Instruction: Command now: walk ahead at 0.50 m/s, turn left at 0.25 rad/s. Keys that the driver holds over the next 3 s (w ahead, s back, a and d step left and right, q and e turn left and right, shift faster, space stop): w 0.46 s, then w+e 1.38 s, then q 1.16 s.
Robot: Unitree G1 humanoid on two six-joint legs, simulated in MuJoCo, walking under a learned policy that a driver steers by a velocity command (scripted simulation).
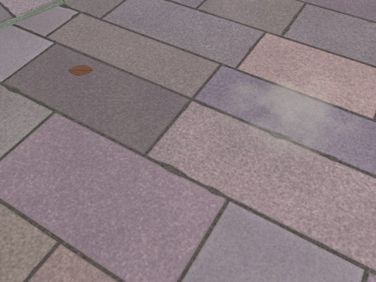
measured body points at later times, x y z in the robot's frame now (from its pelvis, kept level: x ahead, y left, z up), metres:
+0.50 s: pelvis +0.24 +0.07 +0.00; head +0.25 +0.08 +0.45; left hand +0.36 +0.32 -0.13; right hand +0.21 -0.19 -0.13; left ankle +0.16 +0.13 -0.74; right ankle +0.36 -0.08 -0.69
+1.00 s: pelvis +0.50 +0.01 +0.00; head +0.53 +0.00 +0.45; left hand +0.56 +0.28 -0.13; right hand +0.60 -0.26 -0.12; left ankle +0.64 +0.17 -0.68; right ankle +0.47 -0.03 -0.74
